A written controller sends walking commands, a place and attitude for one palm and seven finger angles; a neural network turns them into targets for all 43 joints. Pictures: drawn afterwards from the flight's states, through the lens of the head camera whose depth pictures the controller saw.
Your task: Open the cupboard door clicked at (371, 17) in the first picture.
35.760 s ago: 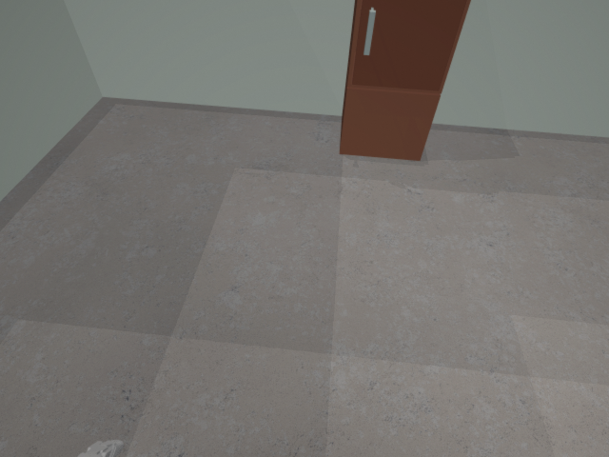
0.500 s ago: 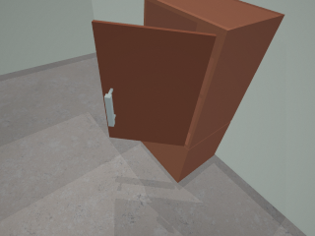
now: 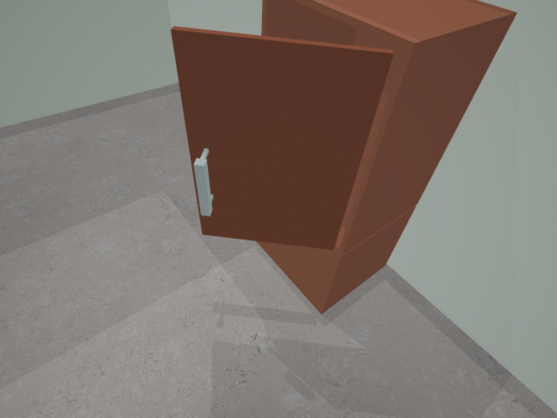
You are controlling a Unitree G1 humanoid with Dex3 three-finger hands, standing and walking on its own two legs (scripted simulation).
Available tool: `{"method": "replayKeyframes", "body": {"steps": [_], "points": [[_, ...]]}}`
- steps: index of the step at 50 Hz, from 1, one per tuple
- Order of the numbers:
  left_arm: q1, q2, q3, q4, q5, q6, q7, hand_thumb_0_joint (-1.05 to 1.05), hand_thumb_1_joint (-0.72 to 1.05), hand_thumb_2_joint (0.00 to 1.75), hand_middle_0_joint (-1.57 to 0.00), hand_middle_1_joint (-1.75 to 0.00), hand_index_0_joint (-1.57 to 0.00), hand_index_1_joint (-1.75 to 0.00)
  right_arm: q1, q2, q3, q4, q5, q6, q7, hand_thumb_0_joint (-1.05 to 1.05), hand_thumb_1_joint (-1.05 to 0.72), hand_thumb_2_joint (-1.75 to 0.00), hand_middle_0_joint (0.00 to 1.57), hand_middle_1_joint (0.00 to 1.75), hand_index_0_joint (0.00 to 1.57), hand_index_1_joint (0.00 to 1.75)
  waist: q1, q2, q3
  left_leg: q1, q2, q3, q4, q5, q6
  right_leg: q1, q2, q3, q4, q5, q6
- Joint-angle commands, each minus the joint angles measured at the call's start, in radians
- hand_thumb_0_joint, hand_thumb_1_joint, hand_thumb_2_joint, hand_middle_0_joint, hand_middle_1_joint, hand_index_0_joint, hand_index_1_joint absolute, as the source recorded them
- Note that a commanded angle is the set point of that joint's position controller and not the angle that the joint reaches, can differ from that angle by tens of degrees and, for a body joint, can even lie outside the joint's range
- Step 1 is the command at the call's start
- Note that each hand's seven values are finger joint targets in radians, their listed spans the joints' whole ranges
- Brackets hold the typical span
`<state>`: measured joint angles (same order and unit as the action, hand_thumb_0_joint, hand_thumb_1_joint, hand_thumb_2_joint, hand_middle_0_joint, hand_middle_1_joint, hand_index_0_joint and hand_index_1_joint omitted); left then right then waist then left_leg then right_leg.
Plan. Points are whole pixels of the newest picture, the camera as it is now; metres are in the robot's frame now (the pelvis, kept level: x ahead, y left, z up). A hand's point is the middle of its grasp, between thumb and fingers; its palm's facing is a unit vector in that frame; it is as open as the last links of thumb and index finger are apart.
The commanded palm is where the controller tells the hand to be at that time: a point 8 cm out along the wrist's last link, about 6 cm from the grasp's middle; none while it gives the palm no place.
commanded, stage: look again from close up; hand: left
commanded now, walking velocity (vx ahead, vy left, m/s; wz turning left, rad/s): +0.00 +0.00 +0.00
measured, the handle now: (206, 182) +0.65 +0.22 -0.10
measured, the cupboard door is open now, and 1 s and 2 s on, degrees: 47 47 47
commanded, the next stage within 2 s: shuffle to correct the standing spot in 0.28 s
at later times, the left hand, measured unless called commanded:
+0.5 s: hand out of the picture -0.10 +0.19 -0.18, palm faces +0.08 -0.99 -0.15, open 7.3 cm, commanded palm none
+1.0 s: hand out of the picture +0.02 +0.30 -0.17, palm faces -0.02 -0.99 -0.12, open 7.3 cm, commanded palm none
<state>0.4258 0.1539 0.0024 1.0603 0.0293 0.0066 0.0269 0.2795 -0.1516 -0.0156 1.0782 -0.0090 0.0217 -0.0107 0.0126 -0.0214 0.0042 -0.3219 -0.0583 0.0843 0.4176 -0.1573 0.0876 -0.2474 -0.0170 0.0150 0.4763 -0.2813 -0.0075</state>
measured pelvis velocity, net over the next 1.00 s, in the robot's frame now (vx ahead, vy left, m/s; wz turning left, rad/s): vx -0.04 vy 0.13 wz -0.04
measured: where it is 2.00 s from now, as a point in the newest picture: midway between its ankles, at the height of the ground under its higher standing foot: outside the picture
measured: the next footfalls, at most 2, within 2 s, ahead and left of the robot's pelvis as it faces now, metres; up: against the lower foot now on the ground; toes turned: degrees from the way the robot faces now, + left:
right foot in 0.48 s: -0.03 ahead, -0.08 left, +0.00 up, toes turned -7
left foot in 0.76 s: -0.02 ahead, +0.19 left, +0.00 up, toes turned +2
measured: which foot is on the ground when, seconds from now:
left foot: down 0.00-0.48, up 0.50-0.74, down 0.76-1.00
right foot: down 0.00-0.26, up 0.28-0.46, down 0.48-0.76, up 0.78-1.00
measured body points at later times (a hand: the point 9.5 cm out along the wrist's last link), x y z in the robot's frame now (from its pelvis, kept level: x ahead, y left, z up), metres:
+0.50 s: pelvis -0.04 +0.04 +0.00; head -0.08 +0.05 +0.45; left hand -0.10 +0.24 -0.17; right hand -0.01 -0.20 -0.15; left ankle +0.10 +0.05 -0.73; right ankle -0.07 -0.08 -0.74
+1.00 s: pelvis -0.04 +0.13 +0.01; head -0.02 +0.17 +0.46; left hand +0.02 +0.36 -0.16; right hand -0.13 -0.07 -0.12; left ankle -0.06 +0.19 -0.74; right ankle -0.02 -0.03 -0.63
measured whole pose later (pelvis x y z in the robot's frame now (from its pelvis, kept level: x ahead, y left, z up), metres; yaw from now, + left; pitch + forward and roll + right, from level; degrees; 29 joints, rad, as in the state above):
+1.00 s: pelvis -0.04 +0.13 +0.01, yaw -2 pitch +1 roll -2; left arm 0.25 0.22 0.07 0.99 0.03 0.00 -0.01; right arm 0.48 -0.05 0.01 1.11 -0.01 -0.07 -0.03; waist -0.02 -0.08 0.00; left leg -0.13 -0.02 0.09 0.31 -0.21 0.08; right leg -0.63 -0.06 -0.02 1.17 -0.18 -0.02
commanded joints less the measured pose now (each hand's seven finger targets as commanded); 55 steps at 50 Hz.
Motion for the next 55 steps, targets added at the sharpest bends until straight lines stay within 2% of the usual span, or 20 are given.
{"method": "replayKeyframes", "body": {"steps": [1, 7, 10, 13, 16, 19, 22, 23, 24, 25, 26, 28, 32, 35, 36, 38, 40, 43, 47, 55], "points": [[0.154, 0.072, 0.017, 0.0, 0.001, -0.004, 0.007, 0.0, 0.9, 0.9, -0.2, -0.3, -0.2, -0.3, 0.006, -0.136, -0.03, -0.051, -0.005, -0.012, -0.008, 0.0, -0.9, -0.9, 0.2, 0.3, 0.2, 0.3, 0.016, 0.002, 0.073, -0.052, 0.135, -0.183, -0.173, -0.426, -0.055, -0.04, -0.024, 0.051, -0.093, -0.195, -0.04], [0.039, 0.106, 0.025, -0.028, -0.006, -0.008, 0.01, 0.0, 0.9, 0.9, -0.2, -0.3, -0.2, -0.3, 0.07, -0.108, -0.03, -0.03, -0.004, -0.002, -0.01, 0.0, -0.9, -0.9, 0.2, 0.3, 0.2, 0.3, -0.046, -0.082, 0.073, 0.145, 0.09, -0.124, 0.033, -0.247, -0.064, -0.271, -0.087, 0.132, -0.215, -0.334, -0.057], [0.002, 0.1, 0.028, -0.041, -0.007, -0.002, 0.008, 0.0, 0.9, 0.9, -0.2, -0.3, -0.2, -0.3, 0.101, -0.115, -0.031, -0.019, -0.008, -0.009, -0.012, 0.0, -0.9, -0.9, 0.2, 0.3, 0.2, 0.3, -0.057, 0.005, 0.08, 0.124, 0.131, -0.181, -0.048, -0.349, -0.056, -0.276, -0.042, 0.082, -0.131, -0.304, -0.036], [0.145, 0.046, 0.032, -0.004, 0.001, 0.025, 0.005, 0.0, 0.9, 0.9, -0.2, -0.3, -0.2, -0.3, 0.004, -0.171, -0.04, -0.052, -0.01, -0.018, -0.016, 0.0, -0.9, -0.9, 0.2, 0.3, 0.2, 0.3, 0.026, 0.209, 0.092, -0.199, 0.274, -0.352, -0.362, -0.631, -0.024, 0.015, 0.053, -0.067, 0.262, -0.123, -0.01], [0.241, 0.039, 0.04, 0.02, 0.006, 0.039, 0.006, 0.0, 0.9, 0.9, -0.2, -0.3, -0.2, -0.3, -0.072, -0.18, -0.039, -0.086, -0.011, -0.021, -0.013, 0.0, -0.9, -0.9, 0.2, 0.3, 0.2, 0.3, 0.069, 0.146, 0.032, -0.209, 0.28, -0.295, -0.397, -0.512, -0.007, 0.078, 0.043, -0.085, 0.434, -0.172, -0.019], [0.243, 0.02, 0.036, 0.017, 0.003, 0.036, 0.01, 0.0, 0.9, 0.9, -0.2, -0.3, -0.2, -0.3, -0.042, -0.159, -0.04, -0.077, -0.016, -0.015, -0.017, 0.0, -0.9, -0.9, 0.2, 0.3, 0.2, 0.3, 0.052, 0.113, 0.064, -0.105, 0.254, -0.244, -0.393, -0.448, -0.021, 0.066, 0.036, -0.127, 0.224, -0.214, -0.025], [0.372, 0.014, 0.041, 0.059, -0.004, 0.043, 0.013, 0.0, 0.9, 0.9, -0.2, -0.3, -0.2, -0.3, 0.001, -0.142, -0.045, -0.058, -0.017, 0.011, -0.018, 0.0, -0.9, -0.9, 0.2, 0.3, 0.2, 0.3, 0.066, 0.093, 0.099, -0.119, 0.175, -0.157, -0.351, -0.435, -0.138, 0.211, 0.062, -0.151, -0.149, -0.181, -0.061], [0.391, 0.047, 0.049, 0.064, 0.001, 0.043, 0.018, 0.0, 0.9, 0.9, -0.2, -0.3, -0.2, -0.3, 0.012, -0.113, -0.044, -0.064, -0.006, 0.023, -0.012, 0.0, -0.9, -0.9, 0.2, 0.3, 0.2, 0.3, 0.067, -0.032, 0.119, -0.158, 0.082, -0.056, -0.202, -0.392, -0.197, 0.217, -0.004, -0.061, -0.297, -0.22, -0.097], [0.307, 0.115, 0.059, 0.039, 0.007, 0.037, 0.028, 0.0, 0.9, 0.9, -0.2, -0.3, -0.2, -0.3, 0.036, -0.045, -0.041, -0.07, 0.007, 0.04, -0.014, 0.0, -0.9, -0.9, 0.2, 0.3, 0.2, 0.3, 0.025, -0.312, 0.139, -0.11, -0.029, 0.037, 0.283, -0.265, -0.186, -0.024, -0.257, 0.266, -0.483, -0.473, -0.186], [0.034, 0.127, 0.048, -0.052, 0.006, 0.026, 0.035, 0.0, 0.9, 0.9, -0.2, -0.3, -0.2, -0.3, 0.058, -0.1, -0.07, -0.087, -0.008, 0.048, -0.006, 0.0, -0.9, -0.9, 0.2, 0.3, 0.2, 0.3, -0.066, -0.231, 0.23, -0.121, 0.026, -0.108, 0.635, -0.198, -0.131, -0.3, -0.402, 0.324, -0.514, -0.408, -0.234], [-0.154, 0.105, 0.046, -0.101, -0.001, -0.014, 0.041, 0.0, 0.9, 0.9, -0.2, -0.3, -0.2, -0.3, 0.114, -0.111, -0.074, -0.07, -0.014, 0.041, 0.013, 0.0, -0.9, -0.9, 0.2, 0.3, 0.2, 0.3, -0.135, -0.193, 0.202, -0.094, 0.082, -0.168, 0.738, -0.15, -0.1, -0.352, -0.368, 0.273, -0.492, -0.389, -0.204], [-0.17, 0.106, 0.041, -0.126, -0.008, -0.057, 0.033, 0.0, 0.9, 0.9, -0.2, -0.3, -0.2, -0.3, 0.146, -0.074, -0.059, -0.073, -0.008, 0.013, 0.032, 0.0, -0.9, -0.9, 0.2, 0.3, 0.2, 0.3, -0.137, -0.071, 0.156, -0.115, 0.096, -0.112, 0.707, -0.088, -0.095, -0.248, -0.28, 0.166, -0.439, -0.286, -0.15], [0.073, 0.138, 0.054, -0.038, 0.01, -0.054, 0.01, 0.0, 0.9, 0.9, -0.2, -0.3, -0.2, -0.3, 0.0, -0.037, -0.043, -0.121, -0.005, -0.03, 0.03, 0.0, -0.9, -0.9, 0.2, 0.3, 0.2, 0.3, 0.017, -0.078, 0.17, -0.172, 0.081, 0.013, 0.327, -0.242, -0.077, 0.011, -0.237, 0.117, -0.335, -0.252, -0.158], [0.063, 0.156, 0.061, -0.036, 0.008, -0.028, -0.002, 0.0, 0.9, 0.9, -0.2, -0.3, -0.2, -0.3, 0.116, -0.024, -0.032, -0.094, -0.01, -0.046, 0.016, 0.0, -0.9, -0.9, 0.2, 0.3, 0.2, 0.3, -0.008, -0.15, 0.111, 0.12, 0.046, 0.059, 0.043, -0.221, -0.065, -0.126, -0.172, 0.077, -0.202, -0.398, -0.113], [0.057, 0.131, 0.058, -0.042, 0.002, -0.02, -0.007, 0.0, 0.9, 0.9, -0.2, -0.3, -0.2, -0.3, 0.194, -0.046, -0.029, -0.063, -0.009, -0.053, 0.005, 0.0, -0.9, -0.9, 0.2, 0.3, 0.2, 0.3, -0.028, -0.041, 0.078, 0.228, 0.063, 0.023, -0.041, -0.231, -0.063, -0.18, -0.122, 0.036, -0.063, -0.378, -0.085], [-0.011, 0.039, 0.044, -0.122, -0.002, -0.016, -0.017, 0.0, 0.9, 0.9, -0.2, -0.3, -0.2, -0.3, 0.308, -0.191, -0.057, -0.046, -0.018, -0.051, -0.015, 0.0, -0.9, -0.9, 0.2, 0.3, 0.2, 0.3, -0.075, 0.37, 0.095, 0.248, 0.426, -0.536, -0.292, -0.647, 0.065, -0.48, 0.015, -0.116, 0.435, -0.301, -0.014], [-0.124, 0.054, 0.055, -0.148, 0.007, -0.019, -0.025, 0.0, 0.9, 0.9, -0.2, -0.3, -0.2, -0.3, 0.228, -0.158, -0.043, -0.056, -0.023, -0.054, -0.019, 0.0, -0.9, -0.9, 0.2, 0.3, 0.2, 0.3, -0.047, 0.164, 0.136, 0.09, 0.428, -0.568, -0.349, -0.597, 0.101, -0.477, -0.05, 0.009, 0.646, -0.134, -0.041], [-0.11, 0.046, 0.057, -0.117, 0.006, -0.024, -0.042, 0.0, 0.9, 0.9, -0.2, -0.3, -0.2, -0.3, 0.17, -0.085, -0.016, -0.047, -0.016, -0.088, -0.024, 0.0, -0.9, -0.9, 0.2, 0.3, 0.2, 0.3, -0.005, 0.084, 0.147, 0.071, 0.34, -0.366, -0.33, -0.337, 0.071, -0.464, -0.067, 0.001, 0.725, 0.049, -0.025], [-0.137, 0.045, 0.057, -0.106, -0.001, -0.02, -0.045, 0.0, 0.9, 0.9, -0.2, -0.3, -0.2, -0.3, 0.26, -0.044, 0.001, 0.001, -0.005, -0.113, -0.037, 0.0, -0.9, -0.9, 0.2, 0.3, 0.2, 0.3, -0.022, 0.108, 0.09, 0.228, 0.294, -0.221, -0.266, 0.024, 0.061, -0.521, -0.058, -0.016, 0.721, 0.127, -0.003], [-0.315, 0.035, 0.041, -0.151, -0.004, -0.012, -0.042, 0.0, 0.9, 0.9, -0.2, -0.3, -0.2, -0.3, 0.381, -0.031, 0.02, 0.058, -0.016, -0.116, -0.048, 0.0, -0.9, -0.9, 0.2, 0.3, 0.2, 0.3, -0.069, 0.091, 0.092, 0.377, 0.336, -0.212, -0.202, 0.396, 0.073, -0.624, -0.07, -0.046, 0.651, 0.109, 0.008]]}}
